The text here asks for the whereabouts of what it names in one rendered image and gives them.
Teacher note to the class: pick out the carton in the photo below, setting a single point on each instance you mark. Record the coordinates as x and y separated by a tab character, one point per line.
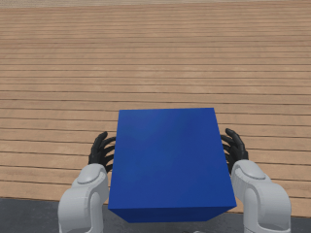
169	166

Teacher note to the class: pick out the robot right hand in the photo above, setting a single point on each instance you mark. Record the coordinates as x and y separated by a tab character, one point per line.
235	148

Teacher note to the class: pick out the left robot forearm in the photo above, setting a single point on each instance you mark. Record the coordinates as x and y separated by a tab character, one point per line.
80	207

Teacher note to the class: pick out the right robot forearm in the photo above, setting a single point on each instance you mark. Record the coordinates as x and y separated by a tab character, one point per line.
267	207

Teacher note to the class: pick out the robot left hand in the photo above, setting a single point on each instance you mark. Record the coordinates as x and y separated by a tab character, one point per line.
98	153

